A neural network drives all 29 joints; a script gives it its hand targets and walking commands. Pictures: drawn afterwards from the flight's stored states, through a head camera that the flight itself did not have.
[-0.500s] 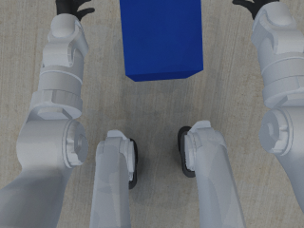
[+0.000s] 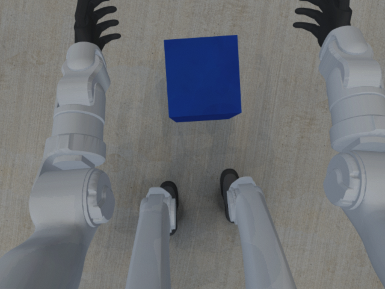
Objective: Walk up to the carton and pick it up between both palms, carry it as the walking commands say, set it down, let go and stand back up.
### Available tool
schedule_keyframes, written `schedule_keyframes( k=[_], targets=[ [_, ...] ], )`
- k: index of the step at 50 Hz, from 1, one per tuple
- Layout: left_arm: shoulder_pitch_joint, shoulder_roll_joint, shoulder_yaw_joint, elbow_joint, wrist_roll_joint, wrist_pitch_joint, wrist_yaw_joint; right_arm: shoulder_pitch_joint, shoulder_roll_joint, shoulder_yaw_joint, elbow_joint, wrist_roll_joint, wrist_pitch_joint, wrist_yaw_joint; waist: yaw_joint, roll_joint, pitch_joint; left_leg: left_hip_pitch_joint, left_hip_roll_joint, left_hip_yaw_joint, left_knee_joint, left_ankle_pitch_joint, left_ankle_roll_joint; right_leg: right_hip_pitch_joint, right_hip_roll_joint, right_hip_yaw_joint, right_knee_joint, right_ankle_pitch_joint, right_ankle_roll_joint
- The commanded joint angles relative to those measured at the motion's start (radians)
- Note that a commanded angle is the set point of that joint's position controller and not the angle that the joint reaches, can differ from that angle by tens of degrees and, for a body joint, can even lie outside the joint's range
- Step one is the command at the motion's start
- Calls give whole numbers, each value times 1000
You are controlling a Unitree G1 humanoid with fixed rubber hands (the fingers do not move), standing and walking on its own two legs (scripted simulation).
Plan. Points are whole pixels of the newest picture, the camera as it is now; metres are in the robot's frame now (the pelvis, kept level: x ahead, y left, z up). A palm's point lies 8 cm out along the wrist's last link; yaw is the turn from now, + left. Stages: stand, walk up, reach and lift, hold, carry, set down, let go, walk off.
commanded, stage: set down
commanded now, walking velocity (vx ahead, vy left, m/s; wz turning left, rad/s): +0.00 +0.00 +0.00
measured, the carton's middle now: (201, 86) +0.54 -0.05 -0.47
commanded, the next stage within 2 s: let go in 0.30 s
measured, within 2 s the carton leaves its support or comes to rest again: neither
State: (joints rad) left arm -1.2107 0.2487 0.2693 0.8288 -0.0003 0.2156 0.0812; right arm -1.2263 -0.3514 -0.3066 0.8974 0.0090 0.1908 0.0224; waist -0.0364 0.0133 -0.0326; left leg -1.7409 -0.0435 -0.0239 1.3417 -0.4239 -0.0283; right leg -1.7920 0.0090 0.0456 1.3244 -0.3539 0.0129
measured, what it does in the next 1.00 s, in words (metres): rises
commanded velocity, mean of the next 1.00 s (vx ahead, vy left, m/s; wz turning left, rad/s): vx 0.00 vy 0.00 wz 0.00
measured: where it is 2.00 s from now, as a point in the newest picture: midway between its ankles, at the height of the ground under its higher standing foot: (200, 211)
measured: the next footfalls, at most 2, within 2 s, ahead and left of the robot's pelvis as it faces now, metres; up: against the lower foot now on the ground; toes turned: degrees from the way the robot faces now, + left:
none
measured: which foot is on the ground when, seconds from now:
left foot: down 0.00-1.00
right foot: down 0.00-1.00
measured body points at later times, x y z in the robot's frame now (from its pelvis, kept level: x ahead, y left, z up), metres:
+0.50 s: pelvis +0.03 -0.01 +0.08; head +0.34 -0.03 +0.42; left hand +0.53 +0.15 -0.04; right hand +0.51 -0.25 -0.04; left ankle +0.07 +0.13 -0.56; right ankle +0.10 -0.12 -0.56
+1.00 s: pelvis +0.07 +0.00 +0.17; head +0.20 -0.01 +0.60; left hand +0.34 +0.22 +0.07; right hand +0.31 -0.24 +0.07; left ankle +0.07 +0.13 -0.56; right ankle +0.09 -0.12 -0.56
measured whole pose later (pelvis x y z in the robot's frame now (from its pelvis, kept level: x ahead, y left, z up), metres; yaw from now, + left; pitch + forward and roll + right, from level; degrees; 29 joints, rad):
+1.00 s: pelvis +0.07 +0.00 +0.17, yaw -2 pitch +14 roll +0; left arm -0.07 0.17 0.11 0.55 0.04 0.02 -0.04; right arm -0.04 -0.19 -0.11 0.53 -0.02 0.02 0.07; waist -0.02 0.01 0.02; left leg -0.55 -0.02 -0.04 0.57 -0.27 -0.01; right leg -0.59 0.00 0.04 0.56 -0.21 0.01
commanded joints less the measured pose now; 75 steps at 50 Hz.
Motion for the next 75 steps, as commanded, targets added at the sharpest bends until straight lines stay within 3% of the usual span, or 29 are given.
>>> schedule_keyframes(
  k=[1, 7, 13, 17, 20, 24, 29, 34, 41, 45, 56, 64, 75],
  targets=[
    [-231, 99, 22, -124, 16, -21, -9, -231, -125, -25, -121, -18, -21, 10, -13, -20, -1077, 503, -60, 89, -191, 280, -14, 797, 54, -85, -142, 382, 22],
    [-189, 75, 47, -125, 38, -30, -30, -189, -92, -48, -126, -54, -28, 27, -8, -20, -1021, 586, -51, 84, -319, 311, -14, 904, 50, -70, -266, 412, 19],
    [-152, 36, 83, -56, 84, -50, -51, -155, -47, -80, -81, -119, -47, 39, -10, -24, -878, 607, -43, 71, -401, 293, -17, 892, 46, -72, -351, 368, 15],
    [-94, 23, 110, -58, 125, -59, -53, -94, -23, -87, -84, -151, -55, 38, -5, -26, -899, 634, -48, 73, -421, 351, -21, 961, 45, -68, -369, 443, 12],
    [-18, 8, 111, -110, 153, -62, -44, -21, -20, -82, -129, -177, -61, 35, -7, -22, -990, 686, -50, 76, -416, 441, -29, 1059, 46, -61, -358, 572, 5],
    [158, 9, 75, -238, 164, -60, -40, 160, -11, -54, -271, -191, -49, 30, -12, -52, -1130, 745, -57, 78, -432, 548, -26, 1289, 41, -40, -350, 794, 2],
    [414, 15, -23, -412, 113, -63, -54, 420, -13, 20, -452, -127, -48, 39, -11, -43, -1114, 875, -52, 61, -498, 617, -16, 1419, 37, -22, -420, 869, -2],
    [625, -2, -67, -414, 70, -106, -77, 630, 24, 88, -453, -46, -89, 60, 13, -31, -899, 933, -34, 47, -592, 548, -6, 1428, 28, -11, -524, 748, -1],
    [871, -7, -102, -337, 49, -174, -106, 915, 52, 128, -395, -29, -157, 67, 17, -11, -506, 1093, -10, 38, -750, 328, -2, 1408, 27, -25, -709, 393, 3],
    [1002, -4, -125, -334, 41, -197, -111, 1050, 65, 153, -422, -24, -176, 52, 15, -8, -367, 1208, -3, 31, -815, 261, -4, 1450, 24, -39, -770, 292, 6],
    [1341, 30, -178, -474, 19, -211, -134, 1370, 45, 219, -573, -3, -177, 44, 14, -14, -109, 1496, 14, 9, -970, 325, 2, 1693, 38, -60, -915, 308, 3],
    [1368, 42, -205, -510, 11, -145, -152, 1399, 41, 238, -586, -4, -105, 62, 26, 22, 75, 1507, 22, 8, -1017, 218, 0, 1768, 38, -64, -935, 212, -1],
    [1410, 50, -194, -489, 24, -101, -151, 1435, 44, 233, -578, -26, -64, 49, 26, -18, 67, 1587, -2, 14, -971, 383, 14, 1809, 37, -46, -907, 374, 7]
  ],
)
